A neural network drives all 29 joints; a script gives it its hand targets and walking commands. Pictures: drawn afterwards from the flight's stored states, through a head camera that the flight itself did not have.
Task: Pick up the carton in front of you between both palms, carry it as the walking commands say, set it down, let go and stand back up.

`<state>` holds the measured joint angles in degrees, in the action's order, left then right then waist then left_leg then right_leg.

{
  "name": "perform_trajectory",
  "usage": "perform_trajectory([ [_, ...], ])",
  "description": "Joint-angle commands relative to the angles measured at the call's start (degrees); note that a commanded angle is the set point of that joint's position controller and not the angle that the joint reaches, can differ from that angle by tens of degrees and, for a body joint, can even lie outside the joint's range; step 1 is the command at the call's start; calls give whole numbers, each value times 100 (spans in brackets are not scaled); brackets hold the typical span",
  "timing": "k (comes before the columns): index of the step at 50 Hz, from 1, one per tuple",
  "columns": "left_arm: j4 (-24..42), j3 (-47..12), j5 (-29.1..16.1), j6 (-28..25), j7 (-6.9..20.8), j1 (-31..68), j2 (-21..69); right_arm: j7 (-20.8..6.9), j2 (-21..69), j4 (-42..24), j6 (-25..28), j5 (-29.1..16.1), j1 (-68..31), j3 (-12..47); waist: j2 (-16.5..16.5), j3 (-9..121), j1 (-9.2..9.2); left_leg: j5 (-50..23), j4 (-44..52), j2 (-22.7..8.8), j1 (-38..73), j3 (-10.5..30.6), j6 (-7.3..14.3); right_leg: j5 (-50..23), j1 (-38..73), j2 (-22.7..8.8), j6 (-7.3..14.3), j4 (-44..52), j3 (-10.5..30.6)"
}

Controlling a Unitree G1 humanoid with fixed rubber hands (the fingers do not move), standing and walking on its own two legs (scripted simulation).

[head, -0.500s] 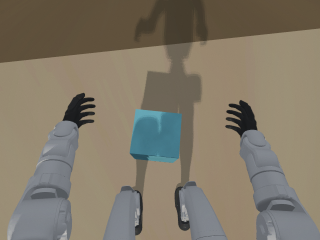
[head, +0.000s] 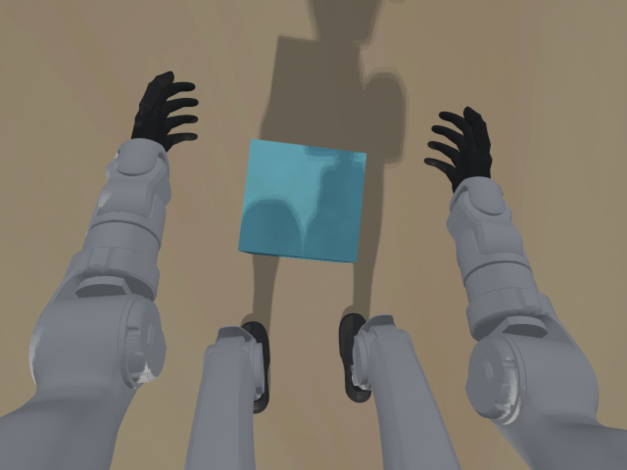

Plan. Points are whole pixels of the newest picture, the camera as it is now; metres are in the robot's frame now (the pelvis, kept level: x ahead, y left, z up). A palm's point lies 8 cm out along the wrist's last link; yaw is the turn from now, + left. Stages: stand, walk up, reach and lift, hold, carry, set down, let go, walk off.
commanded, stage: reach and lift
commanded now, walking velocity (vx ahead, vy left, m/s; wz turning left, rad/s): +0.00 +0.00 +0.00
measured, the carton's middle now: (300, 210) +0.46 -0.01 -0.47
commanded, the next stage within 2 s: none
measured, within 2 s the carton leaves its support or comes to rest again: leaves its support in 1.50 s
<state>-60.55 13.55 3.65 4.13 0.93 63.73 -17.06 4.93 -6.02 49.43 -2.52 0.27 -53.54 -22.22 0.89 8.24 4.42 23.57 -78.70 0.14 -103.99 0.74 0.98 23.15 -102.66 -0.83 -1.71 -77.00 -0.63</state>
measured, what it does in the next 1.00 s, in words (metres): lowers itself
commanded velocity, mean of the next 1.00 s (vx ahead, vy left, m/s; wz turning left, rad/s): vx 0.00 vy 0.00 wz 0.00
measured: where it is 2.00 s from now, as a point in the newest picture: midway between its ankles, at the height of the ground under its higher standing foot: (307, 378)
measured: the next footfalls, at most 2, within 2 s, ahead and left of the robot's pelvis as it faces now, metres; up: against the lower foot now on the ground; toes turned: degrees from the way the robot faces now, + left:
none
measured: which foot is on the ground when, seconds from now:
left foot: down 0.00-1.00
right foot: down 0.00-1.00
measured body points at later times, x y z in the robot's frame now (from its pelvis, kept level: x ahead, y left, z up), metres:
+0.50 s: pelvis -0.05 -0.01 -0.19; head +0.30 +0.00 +0.09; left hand +0.50 +0.18 -0.36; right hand +0.45 -0.20 -0.36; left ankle +0.07 +0.11 -0.56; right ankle +0.08 -0.13 -0.56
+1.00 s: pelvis -0.04 -0.01 -0.22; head +0.31 +0.01 +0.05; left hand +0.50 +0.17 -0.40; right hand +0.47 -0.19 -0.39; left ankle +0.07 +0.11 -0.56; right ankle +0.08 -0.13 -0.56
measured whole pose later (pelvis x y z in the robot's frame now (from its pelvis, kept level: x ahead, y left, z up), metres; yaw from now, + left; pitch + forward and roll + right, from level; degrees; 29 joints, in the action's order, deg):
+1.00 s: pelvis -0.04 -0.01 -0.22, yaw -1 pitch +39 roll -2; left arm -68.0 -2.7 -13.9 -0.6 -4.2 77.8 -23.2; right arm 9.4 -14.4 65.7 1.9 -17.6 -74.3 -4.6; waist -2.3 -14.8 2.4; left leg 31.6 -124.5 -1.2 -131.9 1.2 0.7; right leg 30.4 -131.2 1.5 -2.2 -122.7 0.0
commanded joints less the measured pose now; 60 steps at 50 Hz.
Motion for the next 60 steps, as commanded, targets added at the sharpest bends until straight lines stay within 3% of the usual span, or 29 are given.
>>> perform_trajectory([
  [1, 599, -112, -175, -240, -139, 836, -451, 14, -562, -348, 268, -169, -573, 96, 528, 4715, 21, -2411, -281, 326, 2983, 225, -157, -1945, 1102, 492, -220, -340, -286],
  [7, 1305, -602, -791, -343, -309, 923, -793, 198, -918, -812, 377, -777, -633, 661, 616, 5942, -4, -2956, -1464, 286, 3010, 155, -194, -2371, 975, 473, -242, -1441, -303],
  [12, 1706, -830, -1167, -248, -382, 1400, -1114, 354, -1148, -1207, 247, -1163, -1115, 974, 574, 6373, -40, -2241, -2083, 249, 2748, -2, -193, -1954, 1117, 459, -212, -2113, -375],
  [19, 611, -1045, -1394, -134, -424, 2194, -1296, 485, -1173, -383, 61, -1288, -2036, 1087, 390, 4731, -50, -269, -2538, 97, 1219, -88, -169, -406, 584, 329, -178, -2658, -322],
  [24, -222, -1224, -1574, -243, -429, 2711, -1429, 510, -1285, 398, 150, -1353, -2644, 1175, 299, 3941, -35, 224, -2907, -13, 661, 11, -130, 38, 313, 236, -148, -3030, -251],
  [29, -465, -1474, -1779, -424, -463, 3158, -1570, 516, -1438, 770, 333, -1508, -3195, 1352, 276, 3931, -51, 2, -3299, -84, 630, 109, -117, -206, 382, 192, -134, -3440, -197],
  [33, -308, -1650, -1841, -576, -532, 3312, -1583, 441, -1096, 1132, 427, -2061, -3220, 1884, 396, 4300, -384, -525, -3517, -98, 1017, 73, -89, -653, 475, 250, -150, -3712, -186],
  [38, 25, -1531, -1835, -641, -608, 3112, -1598, 451, -1115, 868, 502, -2303, -3141, 2128, 347, 4867, -680, -1111, -3696, -78, 1488, -20, -60, -1047, 610, 360, -176, -3893, -211],
  [42, -18, -1810, -2006, -580, -517, 2842, -1097, 485, -1009, 1014, 496, -2146, -2754, 2012, 334, 4505, -340, -1071, -3692, -15, 1309, 24, -88, -1008, 341, 394, -169, -3825, -262],
  [45, -131, -1679, -1883, -558, -482, 2750, -1068, 454, -1069, 1196, 499, -1890, -2685, 1783, 341, 3881, -237, -831, -3586, -2, 863, 98, -116, -808, -86, 385, -165, -3780, -256],
  [51, -379, -1490, -1656, -592, -544, 2783, -1078, 466, -1142, 1185, 573, -1693, -2935, 1617, 340, 3579, -282, -678, -3478, 29, 590, 139, -109, -644, -273, 385, -139, -3714, -212],
  [56, -409, -1826, -1756, -668, -567, 3131, -434, 478, -512, 1129, 634, -1882, -3290, 1961, 267, 3683, -339, -635, -3391, 95, 570, 139, -56, -638, -36, 445, -123, -3658, -179],
  [60, -442, -1792, -1553, -723, -625, 3303, -200, 510, -120, 1310, 654, -1760, -3314, 1947, 268, 3683, -380, -564, -3333, 156, 542, 111, -36, -597, 154, 525, -115, -3619, -184],
])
